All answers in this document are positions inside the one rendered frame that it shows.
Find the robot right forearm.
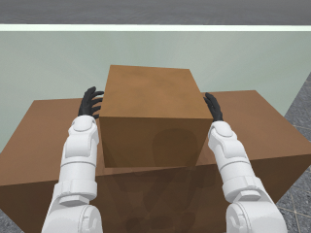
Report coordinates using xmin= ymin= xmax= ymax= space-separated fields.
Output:
xmin=208 ymin=120 xmax=288 ymax=233

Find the robot left hand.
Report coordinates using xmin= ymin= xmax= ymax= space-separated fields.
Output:
xmin=78 ymin=86 xmax=104 ymax=119

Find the left robot upper arm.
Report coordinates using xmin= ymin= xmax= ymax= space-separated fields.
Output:
xmin=42 ymin=204 xmax=103 ymax=233

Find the robot left forearm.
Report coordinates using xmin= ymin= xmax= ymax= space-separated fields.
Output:
xmin=41 ymin=115 xmax=99 ymax=233

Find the robot right hand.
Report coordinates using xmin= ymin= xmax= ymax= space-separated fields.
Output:
xmin=203 ymin=92 xmax=224 ymax=123

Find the pedestal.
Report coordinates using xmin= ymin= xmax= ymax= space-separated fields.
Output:
xmin=0 ymin=90 xmax=311 ymax=233

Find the right robot upper arm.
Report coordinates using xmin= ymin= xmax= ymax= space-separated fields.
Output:
xmin=225 ymin=201 xmax=287 ymax=233

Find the carton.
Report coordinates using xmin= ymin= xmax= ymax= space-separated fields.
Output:
xmin=99 ymin=64 xmax=214 ymax=168

